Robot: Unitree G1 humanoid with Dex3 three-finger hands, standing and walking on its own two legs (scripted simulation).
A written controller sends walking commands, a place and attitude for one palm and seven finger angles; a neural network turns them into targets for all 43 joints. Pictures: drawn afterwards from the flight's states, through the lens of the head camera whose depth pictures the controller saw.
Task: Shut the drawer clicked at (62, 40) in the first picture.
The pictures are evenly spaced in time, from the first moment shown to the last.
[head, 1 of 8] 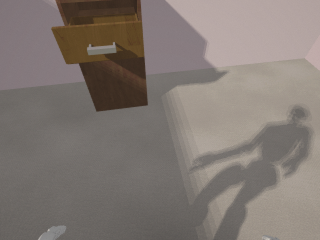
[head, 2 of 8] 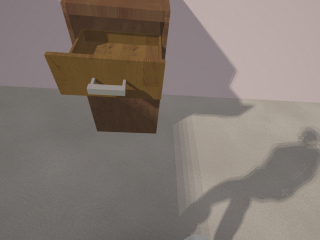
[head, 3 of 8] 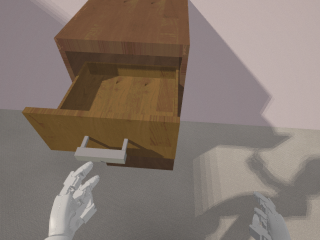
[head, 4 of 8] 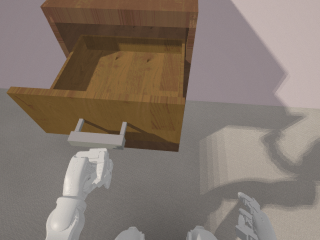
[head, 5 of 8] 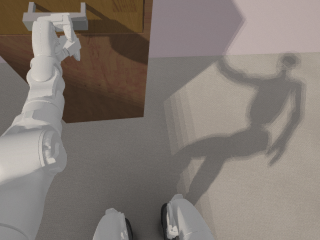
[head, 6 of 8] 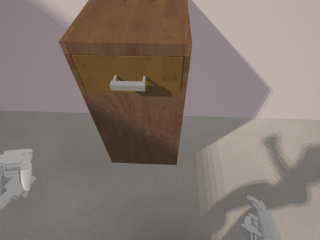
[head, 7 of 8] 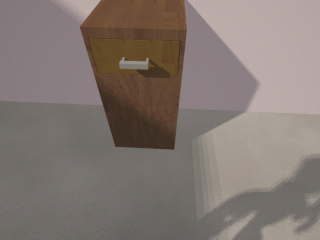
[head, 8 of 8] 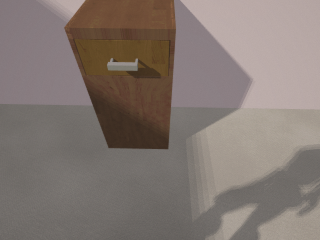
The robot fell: no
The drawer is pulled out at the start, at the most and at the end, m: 0.30 0.30 0.00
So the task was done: yes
